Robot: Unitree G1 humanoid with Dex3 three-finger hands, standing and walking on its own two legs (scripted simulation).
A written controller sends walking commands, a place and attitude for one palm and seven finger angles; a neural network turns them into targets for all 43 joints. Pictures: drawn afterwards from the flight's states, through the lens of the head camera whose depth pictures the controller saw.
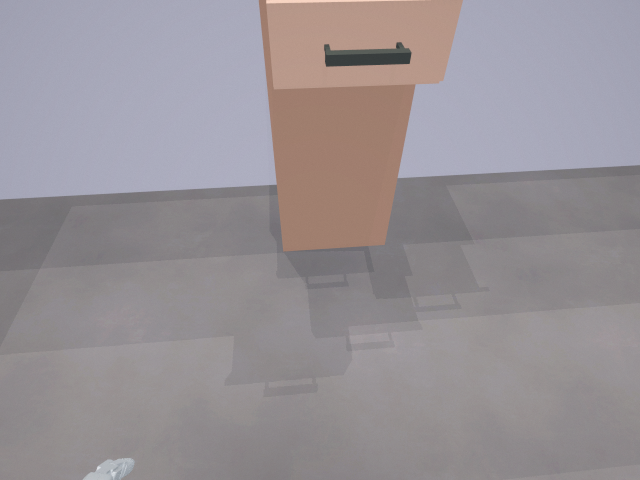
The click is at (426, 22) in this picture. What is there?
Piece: drawer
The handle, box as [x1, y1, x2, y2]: [324, 42, 411, 66]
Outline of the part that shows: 411,52 408,48 405,48 400,42 397,42 396,49 330,50 328,44 324,44 326,66 409,63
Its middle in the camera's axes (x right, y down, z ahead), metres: +0.09 -0.38 +0.79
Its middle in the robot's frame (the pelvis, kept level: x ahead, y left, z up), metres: +0.87 -0.05 +0.16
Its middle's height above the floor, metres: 0.93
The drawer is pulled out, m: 0.25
